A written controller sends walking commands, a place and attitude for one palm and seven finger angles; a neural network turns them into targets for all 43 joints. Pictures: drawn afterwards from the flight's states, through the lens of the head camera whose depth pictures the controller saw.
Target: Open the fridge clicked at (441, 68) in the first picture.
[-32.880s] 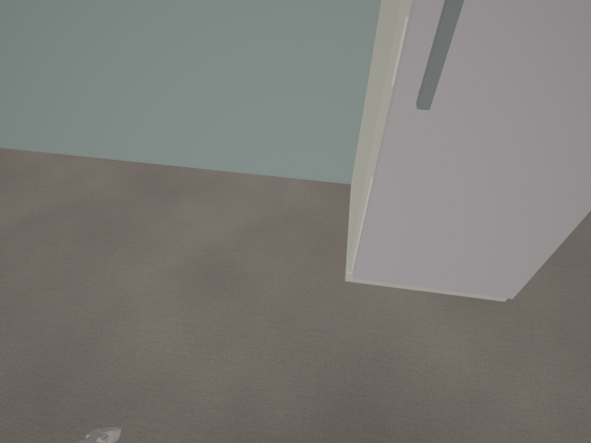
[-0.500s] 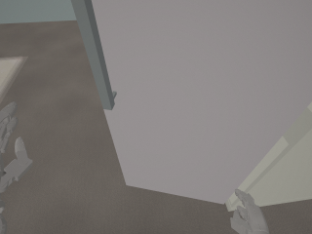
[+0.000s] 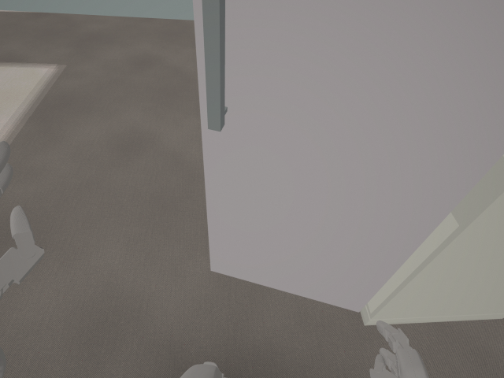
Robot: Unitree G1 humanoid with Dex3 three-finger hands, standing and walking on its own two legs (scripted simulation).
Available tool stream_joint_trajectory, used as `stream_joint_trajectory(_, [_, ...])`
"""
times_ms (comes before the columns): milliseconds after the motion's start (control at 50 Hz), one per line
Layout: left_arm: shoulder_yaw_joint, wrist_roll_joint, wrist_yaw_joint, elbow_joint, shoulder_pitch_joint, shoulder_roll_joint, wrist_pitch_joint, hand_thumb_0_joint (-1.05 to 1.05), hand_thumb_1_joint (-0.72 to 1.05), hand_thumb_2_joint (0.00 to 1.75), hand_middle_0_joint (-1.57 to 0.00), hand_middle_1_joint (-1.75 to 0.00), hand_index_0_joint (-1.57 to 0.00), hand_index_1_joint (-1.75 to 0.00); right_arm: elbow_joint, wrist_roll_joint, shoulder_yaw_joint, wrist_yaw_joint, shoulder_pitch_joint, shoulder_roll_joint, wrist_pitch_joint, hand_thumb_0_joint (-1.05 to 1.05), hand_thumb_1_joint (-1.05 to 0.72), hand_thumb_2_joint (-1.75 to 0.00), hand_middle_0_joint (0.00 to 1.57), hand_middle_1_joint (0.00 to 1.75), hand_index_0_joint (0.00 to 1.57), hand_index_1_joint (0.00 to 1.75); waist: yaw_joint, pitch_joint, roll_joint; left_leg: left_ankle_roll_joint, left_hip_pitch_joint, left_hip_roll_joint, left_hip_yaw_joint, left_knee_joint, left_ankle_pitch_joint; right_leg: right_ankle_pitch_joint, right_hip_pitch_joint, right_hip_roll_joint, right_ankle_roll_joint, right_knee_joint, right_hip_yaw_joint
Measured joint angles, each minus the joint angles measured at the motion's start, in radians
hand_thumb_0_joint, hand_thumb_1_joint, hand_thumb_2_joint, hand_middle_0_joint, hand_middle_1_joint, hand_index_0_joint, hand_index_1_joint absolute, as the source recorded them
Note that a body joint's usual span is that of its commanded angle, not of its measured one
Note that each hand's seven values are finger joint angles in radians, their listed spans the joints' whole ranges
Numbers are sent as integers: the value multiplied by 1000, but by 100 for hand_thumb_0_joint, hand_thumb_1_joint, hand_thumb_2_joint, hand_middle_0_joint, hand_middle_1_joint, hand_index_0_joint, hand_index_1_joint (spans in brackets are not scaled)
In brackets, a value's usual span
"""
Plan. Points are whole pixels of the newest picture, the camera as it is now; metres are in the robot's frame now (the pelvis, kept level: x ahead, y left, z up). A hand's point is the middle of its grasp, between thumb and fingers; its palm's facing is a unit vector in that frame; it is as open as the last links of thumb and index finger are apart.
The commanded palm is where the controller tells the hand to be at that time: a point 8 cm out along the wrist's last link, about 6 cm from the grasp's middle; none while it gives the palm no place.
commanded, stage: step back with the hand held close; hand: left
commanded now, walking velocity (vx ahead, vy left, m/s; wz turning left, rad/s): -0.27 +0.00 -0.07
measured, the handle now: (219, 40) +0.56 +0.13 +0.26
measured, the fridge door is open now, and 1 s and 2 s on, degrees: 71 71 71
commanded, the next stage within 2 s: stop stepping back and stand still in 0.26 s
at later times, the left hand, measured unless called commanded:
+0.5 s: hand out of the picture +0.11 +0.29 +0.18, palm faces +0.44 -0.83 -0.35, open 7.4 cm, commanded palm +0.04 +0.32 +0.20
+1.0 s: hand out of the picture +0.04 +0.30 +0.18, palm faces +0.45 -0.83 -0.31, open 7.4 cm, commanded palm -0.03 +0.34 +0.20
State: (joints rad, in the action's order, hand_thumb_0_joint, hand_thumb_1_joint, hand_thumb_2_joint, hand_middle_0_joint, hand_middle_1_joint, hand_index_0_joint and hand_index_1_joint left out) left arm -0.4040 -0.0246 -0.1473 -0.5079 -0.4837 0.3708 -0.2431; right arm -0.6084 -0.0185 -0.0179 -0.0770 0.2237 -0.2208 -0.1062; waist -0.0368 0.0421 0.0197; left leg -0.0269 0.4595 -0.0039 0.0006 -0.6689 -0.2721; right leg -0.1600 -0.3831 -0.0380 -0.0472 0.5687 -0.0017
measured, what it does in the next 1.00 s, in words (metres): walks backwards: right foot, then left foot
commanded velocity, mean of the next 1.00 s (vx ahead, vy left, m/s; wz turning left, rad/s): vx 0.01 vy -0.04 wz -0.04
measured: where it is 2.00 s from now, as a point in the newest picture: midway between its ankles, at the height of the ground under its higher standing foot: outside the picture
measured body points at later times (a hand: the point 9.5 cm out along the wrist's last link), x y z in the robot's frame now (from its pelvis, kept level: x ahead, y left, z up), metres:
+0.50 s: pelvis -0.12 +0.02 +0.01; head -0.11 +0.05 +0.46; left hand +0.08 +0.33 +0.20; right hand +0.09 -0.20 -0.04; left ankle -0.04 +0.09 -0.72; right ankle -0.13 -0.11 -0.70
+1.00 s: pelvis -0.19 +0.05 +0.00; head -0.22 +0.06 +0.45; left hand +0.01 +0.34 +0.19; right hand -0.07 -0.22 -0.07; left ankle -0.16 +0.18 -0.72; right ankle -0.20 -0.06 -0.71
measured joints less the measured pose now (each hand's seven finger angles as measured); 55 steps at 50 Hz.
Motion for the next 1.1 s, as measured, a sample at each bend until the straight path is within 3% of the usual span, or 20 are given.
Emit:
stream_joint_trajectory(120, [-34, 21, 2, 22, 82, 48, -12, 1, 88, 90, -22, -30, -21, -31, -8, -1, 20, -3, 18, 33, -37, 2, -90, -90, 20, 30, 21, 30, 49, 3, -52, -33, 23, 54, 31, 80, 189, -230, -19, 110, 20, 362, 7])
stream_joint_trajectory(180, [-72, 4, 1, 10, 59, 72, -34, 1, 89, 90, -21, -30, -21, -31, -12, 3, 21, 20, 33, 52, -48, 2, -90, -90, 20, 30, 21, 30, 56, -45, -46, -18, 53, 70, 8, 144, 218, -304, 82, 128, 41, 301, 48])
stream_joint_trajectory(220, [-90, -16, 0, -9, 15, 76, -37, 1, 89, 90, -21, -30, -21, -30, -8, 5, 18, 31, 24, 54, -51, 2, -90, -90, 20, 30, 21, 30, 38, -74, -34, -3, 84, 67, -23, 173, 221, -335, 170, 120, 63, 127, 68])
stream_joint_trajectory(260, [-104, -26, -1, -32, -27, 77, -43, 1, 89, 90, -21, -30, -20, -30, -2, 4, 16, 39, -12, 49, -49, 2, -90, -90, 20, 30, 21, 31, -5, -78, -3, 31, 142, 54, -71, 126, 144, -257, 211, 88, 95, -47, 24])
stream_joint_trajectory(320, [-30, -8, 7, -13, -28, 36, -42, 1, 89, 90, -21, -30, -20, -30, -56, 0, 18, 27, -55, 26, -23, 1, -90, -90, 20, 30, 21, 30, -48, -53, -23, 64, 178, 29, -44, -135, -62, -207, 199, 87, 68, -41, -8])
stream_joint_trajectory(380, [0, 4, 19, 8, 5, 39, -10, 1, 89, 90, -21, -30, -21, -30, -66, 6, 0, 12, -53, 39, -8, 2, -90, -90, 20, 30, 21, 30, -72, -59, 38, 65, 79, -3, -83, -121, -42, -178, 197, 49, 49, -59, -49])
stream_joint_trajectory(440, [5, -4, 17, 33, 52, 31, 20, 1, 88, 90, -21, -30, -21, -31, -19, 13, -16, -1, -58, 18, -22, 2, -90, -90, 20, 30, 21, 31, -43, -67, 15, 23, -95, 18, -90, 130, 165, -151, 140, 68, 35, 29, -32])
stream_joint_trajectory(480, [6, -10, 15, 66, 109, 42, 35, 1, 89, 90, -21, -30, -21, -30, -6, 15, 0, 3, -88, 28, -38, 2, -90, -90, 20, 30, 21, 31, -14, -39, 33, -37, -103, -3, -102, 145, 98, -251, 73, 60, 32, 168, -51])
stream_joint_trajectory(520, [4, -15, 12, 89, 126, 40, 47, 1, 89, 90, -21, -30, -21, -30, 4, 14, 0, 13, -102, 41, -47, 2, -90, -90, 20, 30, 21, 30, 9, -19, 46, -55, -112, -5, -114, 167, 120, -297, 27, 69, 33, 261, -58])
stream_joint_trajectory(580, [-3, -17, 10, 47, 60, 38, 74, 1, 89, 90, -21, -30, -21, -30, 30, 5, -7, 27, -72, 57, -50, 1, -90, -90, 20, 30, 21, 30, 49, -28, 44, -41, -139, 11, -111, 242, 181, -283, 22, 78, 43, 270, -3])
stream_joint_trajectory(660, [3, -10, 9, -26, -69, 46, 70, 1, 89, 90, -21, -30, -21, -30, 45, -3, -7, 32, 12, 54, -27, 1, -90, -90, 20, 30, 21, 30, 72, -79, 21, -6, -132, 28, -91, 300, 125, -296, 125, 94, 69, 112, 96])
stream_joint_trajectory(700, [-8, -8, 5, -53, -108, 78, 74, 1, 89, 90, -21, -30, -21, -30, 50, -5, -2, 27, 47, 47, -10, 1, -90, -90, 20, 30, 21, 31, 68, -100, 31, 18, -77, 16, -95, 241, -2, -328, 210, 96, 101, -30, 113])
stream_joint_trajectory(720, [-28, -7, 2, -72, -118, 104, 74, 1, 89, 90, -21, -30, -21, -30, 54, -4, 0, 24, 56, 43, -4, 1, -90, -90, 20, 30, 21, 31, 51, -110, 62, 27, -10, -3, -110, 133, -76, -360, 233, 78, 137, -109, 68])
stream_joint_trajectory(740, [-34, -7, 1, -75, -110, 103, 69, 1, 89, 90, -21, -30, -21, -30, 35, -2, 5, 21, 50, 29, 2, 1, -90, -90, 20, 30, 21, 31, 22, -107, 62, 33, 53, 0, -91, -18, -114, -262, 208, 76, 152, -125, 51])
stream_joint_trajectory(800, [-41, -11, 0, -42, -62, 75, 55, 1, 88, 90, -22, -30, -21, -31, -56, -9, 14, 18, 41, 8, 26, 1, -90, -90, 20, 30, 21, 31, -19, -100, 60, 46, 114, 18, -44, -305, -91, -116, 174, 72, 132, -87, 36])
stream_joint_trajectory(860, [-23, -8, -16, 43, 1, 31, 53, 1, 88, 90, -21, -30, -21, -31, -86, 0, 18, 3, 86, 4, 20, 2, -90, -90, 20, 30, 21, 30, -13, -139, 67, 31, 25, 46, -52, -210, -87, -144, 177, 48, 105, -76, 37])
stream_joint_trajectory(920, [16, -1, -30, 101, 51, -25, 67, 1, 89, 90, -21, -30, -20, -30, -81, -1, 23, -19, 117, -23, -13, 2, -90, -90, 20, 30, 21, 30, 9, -155, 32, 10, -135, 66, -56, 24, -113, -181, 160, 37, 85, -8, 49])
stream_joint_trajectory(960, [30, -2, -31, 113, 71, -34, 72, 1, 89, 90, -21, -30, -20, -30, -78, 1, 28, -28, 101, -27, -31, 2, -90, -90, 20, 30, 21, 30, 35, -137, 22, 27, -158, 57, -54, 72, -15, -230, 121, 26, 70, 93, 42])
stream_joint_trajectory(1040, [4, -2, -11, 112, 48, 23, 69, 1, 89, 90, -21, -30, -20, -30, -67, -3, 7, -10, 61, 41, -42, 2, -90, -90, 20, 30, 20, 30, 72, -94, 50, 40, -180, 49, -83, 70, -13, -304, 29, 41, 56, 273, 29])
stream_joint_trajectory(1100, [-19, 0, -3, 59, -2, 65, 62, 1, 89, 90, -21, -30, -20, -30, -39, -6, -16, 12, 77, 73, -50, 2, -90, -90, 20, 30, 20, 30, 86, -78, 29, 48, -184, 72, -69, 87, -7, -266, 53, 55, 56, 162, 83])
